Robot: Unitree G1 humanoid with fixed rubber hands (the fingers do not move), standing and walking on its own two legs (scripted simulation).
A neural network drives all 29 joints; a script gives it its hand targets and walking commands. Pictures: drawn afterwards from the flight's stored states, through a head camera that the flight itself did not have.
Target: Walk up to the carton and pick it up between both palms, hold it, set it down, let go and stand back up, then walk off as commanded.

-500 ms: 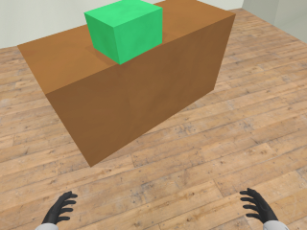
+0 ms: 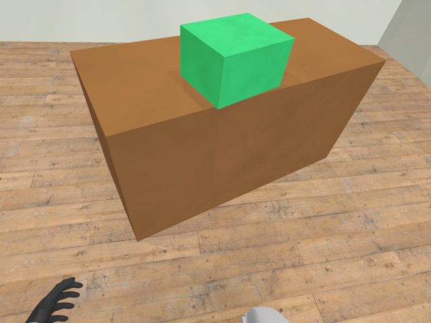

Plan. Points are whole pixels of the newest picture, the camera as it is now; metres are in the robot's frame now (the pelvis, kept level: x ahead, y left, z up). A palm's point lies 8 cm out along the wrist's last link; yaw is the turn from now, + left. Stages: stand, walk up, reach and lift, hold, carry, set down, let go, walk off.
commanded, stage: walk up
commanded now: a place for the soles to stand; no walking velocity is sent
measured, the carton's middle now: (233, 58) +0.94 -0.09 +0.03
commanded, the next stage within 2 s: none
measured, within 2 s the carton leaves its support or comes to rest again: neither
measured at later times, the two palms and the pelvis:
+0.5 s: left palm (114, 242) +0.29 +0.22 -0.07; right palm (404, 254) +0.26 -0.44 -0.08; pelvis +0.17 -0.12 -0.01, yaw +4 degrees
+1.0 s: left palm (131, 221) +0.36 +0.20 -0.10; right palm (400, 198) +0.39 -0.47 -0.04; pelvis +0.29 -0.14 -0.01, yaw +9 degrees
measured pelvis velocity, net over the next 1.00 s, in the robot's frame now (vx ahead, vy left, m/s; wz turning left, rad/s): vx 0.29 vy -0.14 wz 0.15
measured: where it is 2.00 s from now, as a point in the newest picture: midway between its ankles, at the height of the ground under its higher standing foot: (263, 265)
